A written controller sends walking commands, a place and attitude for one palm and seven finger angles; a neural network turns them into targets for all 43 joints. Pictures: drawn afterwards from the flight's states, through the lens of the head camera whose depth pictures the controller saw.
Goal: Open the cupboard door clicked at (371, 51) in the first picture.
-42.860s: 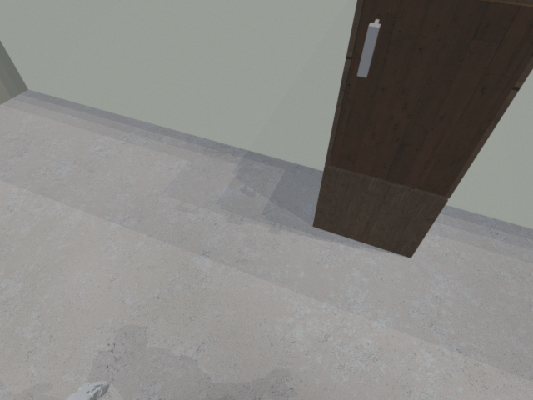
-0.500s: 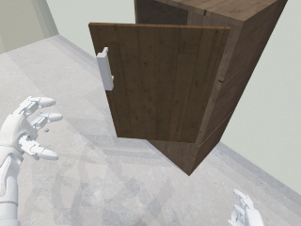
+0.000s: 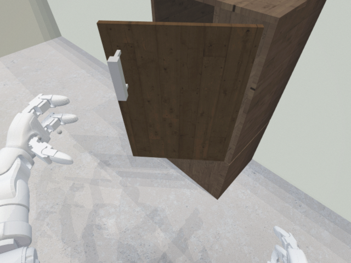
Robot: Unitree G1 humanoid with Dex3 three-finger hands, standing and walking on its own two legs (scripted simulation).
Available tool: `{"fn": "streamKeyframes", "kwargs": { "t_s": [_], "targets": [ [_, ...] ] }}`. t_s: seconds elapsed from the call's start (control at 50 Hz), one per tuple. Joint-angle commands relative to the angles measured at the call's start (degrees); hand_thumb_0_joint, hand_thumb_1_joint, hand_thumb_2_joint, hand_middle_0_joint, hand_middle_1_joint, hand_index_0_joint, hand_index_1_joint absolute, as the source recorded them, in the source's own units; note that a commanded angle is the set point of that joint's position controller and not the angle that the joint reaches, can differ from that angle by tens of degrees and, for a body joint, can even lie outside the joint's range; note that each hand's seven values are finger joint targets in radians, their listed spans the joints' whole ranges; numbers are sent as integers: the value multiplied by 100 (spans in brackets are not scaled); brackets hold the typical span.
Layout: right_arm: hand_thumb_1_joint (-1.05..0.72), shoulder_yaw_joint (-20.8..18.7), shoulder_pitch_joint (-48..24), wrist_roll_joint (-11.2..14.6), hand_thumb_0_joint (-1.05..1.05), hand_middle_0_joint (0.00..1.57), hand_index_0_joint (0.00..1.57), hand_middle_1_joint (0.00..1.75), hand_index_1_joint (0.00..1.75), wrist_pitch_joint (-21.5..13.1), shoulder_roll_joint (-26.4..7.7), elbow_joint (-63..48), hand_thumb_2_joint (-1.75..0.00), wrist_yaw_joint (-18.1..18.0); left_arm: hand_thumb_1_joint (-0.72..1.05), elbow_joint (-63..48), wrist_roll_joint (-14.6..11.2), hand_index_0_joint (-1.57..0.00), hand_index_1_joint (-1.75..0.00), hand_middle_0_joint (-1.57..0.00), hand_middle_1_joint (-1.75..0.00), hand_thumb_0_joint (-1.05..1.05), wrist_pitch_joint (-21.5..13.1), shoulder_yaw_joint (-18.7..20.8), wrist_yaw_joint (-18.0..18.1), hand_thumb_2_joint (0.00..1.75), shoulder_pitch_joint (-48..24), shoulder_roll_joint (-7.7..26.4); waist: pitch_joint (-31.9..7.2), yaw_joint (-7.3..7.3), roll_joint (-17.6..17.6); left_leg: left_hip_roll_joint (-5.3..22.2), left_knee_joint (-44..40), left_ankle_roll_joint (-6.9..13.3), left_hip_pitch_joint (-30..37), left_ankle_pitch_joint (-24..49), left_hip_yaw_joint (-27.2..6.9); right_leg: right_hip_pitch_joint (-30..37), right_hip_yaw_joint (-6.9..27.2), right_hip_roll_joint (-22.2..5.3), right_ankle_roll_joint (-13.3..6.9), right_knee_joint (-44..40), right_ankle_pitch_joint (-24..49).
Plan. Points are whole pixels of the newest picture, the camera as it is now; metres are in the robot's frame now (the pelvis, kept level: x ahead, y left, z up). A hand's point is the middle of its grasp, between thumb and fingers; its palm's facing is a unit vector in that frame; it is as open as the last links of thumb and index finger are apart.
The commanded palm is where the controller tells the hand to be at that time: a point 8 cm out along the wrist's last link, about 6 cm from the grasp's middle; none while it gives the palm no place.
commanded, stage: move the hooked fingers beside the handle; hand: left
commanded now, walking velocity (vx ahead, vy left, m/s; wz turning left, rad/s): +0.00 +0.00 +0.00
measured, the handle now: (120, 75) +0.58 +0.20 +0.12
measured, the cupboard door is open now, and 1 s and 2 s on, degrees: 39 39 39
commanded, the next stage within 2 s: none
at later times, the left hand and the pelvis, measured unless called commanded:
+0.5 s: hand (77, 109) +0.42 +0.26 +0.14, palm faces +0.00 -1.00 +0.00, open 14.0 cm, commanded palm +0.40 +0.31 +0.13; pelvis +0.01 +0.01 +0.00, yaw -1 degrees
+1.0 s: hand (83, 93) +0.48 +0.27 +0.13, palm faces -0.01 -1.00 +0.01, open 14.0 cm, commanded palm +0.47 +0.32 +0.13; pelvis +0.01 +0.02 -0.01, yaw -2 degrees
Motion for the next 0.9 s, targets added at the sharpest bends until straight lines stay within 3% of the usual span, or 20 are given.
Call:
{"fn": "streamKeyframes", "kwargs": {
  "t_s": [0.0,0.06,0.12,0.14,0.2,0.24,0.3,0.32,0.38,0.46,0.58,0.6,0.62,0.64,0.72,0.76,0.78,0.8,0.84,0.88],
  "targets": [
    [-90,-322,-182,9,0,20,20,30,30,-243,-808,-782,-90,-27,-50,-844,-86,-30,-120,-30,-120,0,-330,301,49,30,-2045,1642,-1331,-63,200,-146,-437,176,404,1051,-237,305,391,-4,26,-454,1152],
    [-90,-342,-101,-5,0,20,20,30,30,-207,-797,-824,-90,25,-50,-930,-49,-30,-120,-30,-120,0,-417,237,162,30,-2292,1584,-1547,-61,215,-134,-440,182,508,1208,-239,340,377,30,15,-409,1293],
    [-90,-335,2,-18,0,20,20,30,30,-148,-836,-781,-90,47,-50,-723,-9,-30,-120,-30,-120,0,-516,317,303,30,-2486,1715,-1385,-78,-13,-105,-464,176,359,1102,-262,289,371,51,7,-421,1148],
    [-90,-351,57,-19,0,20,20,30,30,-122,-842,-740,-90,47,-50,-632,36,-30,-120,-30,-120,0,-553,422,344,30,-2640,1844,-1401,-111,71,-106,-488,180,347,1056,-248,261,383,58,15,-434,1106],
    [-90,-375,181,-39,0,20,20,30,30,-88,-850,-697,-90,64,-50,-589,137,-30,-120,-30,-120,0,-663,317,414,30,-2902,1769,-1620,-133,349,-105,-472,158,492,1239,-258,244,363,61,-13,-364,1240],
    [-90,-377,246,-54,0,20,20,30,30,-30,-856,-683,-90,85,-50,-517,213,-30,-120,-30,-120,0,-694,318,436,30,-3035,1852,-1704,-153,355,-98,-454,170,528,1358,-264,284,370,77,-19,-354,1344],
    [-90,-393,356,-55,0,20,20,30,30,20,-867,-627,-90,98,-50,-320,234,-30,-120,-30,-120,0,-733,133,425,30,-3229,1658,-1734,-211,431,-78,-428,142,621,1503,-289,139,336,100,-31,-330,1404],
    [-90,-387,390,-66,0,20,20,30,30,45,-881,-619,-90,105,-50,-288,224,-30,-120,-30,-120,0,-735,25,395,30,-3400,1608,-1745,-257,303,-70,-397,155,630,1569,-292,158,336,105,-36,-322,1489],
    [-90,-412,490,-74,0,20,20,30,30,118,-929,-566,-90,115,-50,153,216,-30,-120,-30,-120,0,-730,341,381,30,-3300,1888,-1756,-213,105,-84,-390,158,448,1532,-271,216,341,110,-26,-310,1544],
    [-90,-412,598,-81,0,20,20,30,30,247,-948,-519,-90,150,-50,633,310,-30,-120,-30,-120,0,-739,244,368,30,-3675,1922,-1598,-287,109,-87,-331,167,273,1538,-238,69,355,105,-13,-262,1621],
    [-90,-448,792,-115,0,20,20,30,30,402,-971,-488,-90,192,-50,787,412,-30,-120,-30,-120,0,-1067,297,319,30,-4277,2182,-2112,-356,316,-80,-145,164,422,1872,-236,96,411,127,-21,-137,1896],
    [-90,-453,796,-115,0,20,20,30,30,413,-955,-476,-90,194,-50,689,406,-30,-120,-30,-120,0,-1140,165,296,30,-4492,2061,-2160,-418,440,-78,-115,153,519,1936,-243,16,406,129,-16,-127,1906],
    [-90,-459,858,-125,0,20,20,30,30,445,-958,-469,-90,203,-50,783,366,-30,-120,-30,-120,0,-1154,74,263,30,-4507,1950,-2171,-443,274,-55,-78,165,529,2057,-247,23,383,141,-20,-102,1983],
    [-90,-467,880,-127,0,20,20,30,30,465,-996,-443,-90,204,-50,949,380,-30,-120,-30,-120,0,-1158,310,259,30,-4425,2200,-2160,-396,259,-53,-71,166,470,2061,-253,6,395,156,-14,-105,1995],
    [-90,-441,963,-121,0,20,20,30,30,594,-1025,-366,-90,205,-50,1549,425,-30,-120,-30,-120,0,-1102,137,210,30,-4766,2154,-1866,-526,243,-75,-62,187,155,1704,-222,-184,389,129,-7,-113,1787],
    [-90,-438,1043,-129,0,20,20,30,30,648,-1062,-345,-90,212,-50,1954,532,-30,-120,-30,-120,0,-1060,224,209,30,-4834,2363,-1831,-551,166,-85,-36,200,-30,1569,-228,-250,411,132,14,-92,1716],
    [-90,-443,1069,-139,0,20,20,30,30,679,-1075,-328,-90,214,-50,1921,564,-30,-120,-30,-120,0,-1097,243,215,30,-5056,2462,-1859,-599,165,-90,-9,203,-94,1504,-228,-260,422,120,29,-88,1694],
    [-90,-450,1103,-157,0,20,20,30,30,701,-1094,-341,-90,216,-50,2000,613,-30,-120,-30,-120,0,-1145,438,231,30,-5047,2728,-1956,-529,222,-96,13,201,-148,1492,-243,-207,446,117,17,-56,1669],
    [-90,-459,1163,-175,0,20,20,30,30,771,-1071,-374,-90,226,-50,1735,637,-30,-120,-30,-120,0,-1314,462,209,30,-5233,2831,-2435,-525,416,-87,93,199,91,1898,-234,-43,468,137,16,40,1998],
    [-90,-456,1214,-186,0,20,20,30,30,809,-1066,-347,-90,235,-50,1746,640,-30,-120,-30,-120,0,-1428,397,176,30,-5409,2792,-2520,-585,577,-65,149,176,205,1951,-260,-208,462,153,19,47,1946]
  ]
}}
